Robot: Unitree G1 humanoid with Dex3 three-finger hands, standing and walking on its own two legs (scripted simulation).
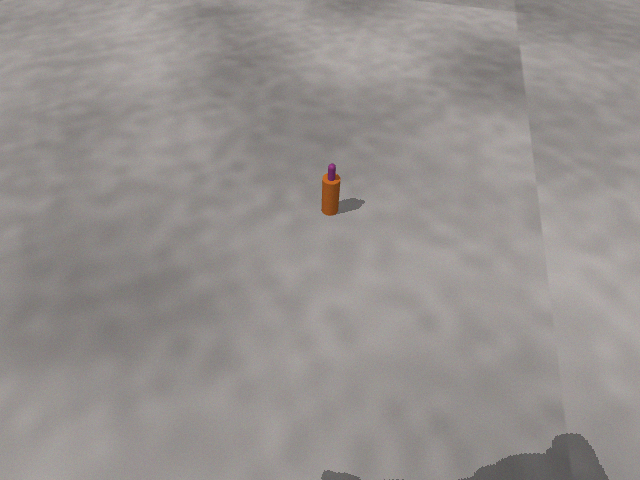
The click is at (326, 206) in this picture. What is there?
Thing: necked bottle
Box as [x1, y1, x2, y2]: [322, 164, 339, 215]
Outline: 334,164 329,164 328,172 322,178 322,211 328,215 334,214 337,211 339,176 335,173
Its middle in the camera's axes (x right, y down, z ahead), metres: +0.05 -0.20 +1.64
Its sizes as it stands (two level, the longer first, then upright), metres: 0.075 0.075 0.261
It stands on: the floor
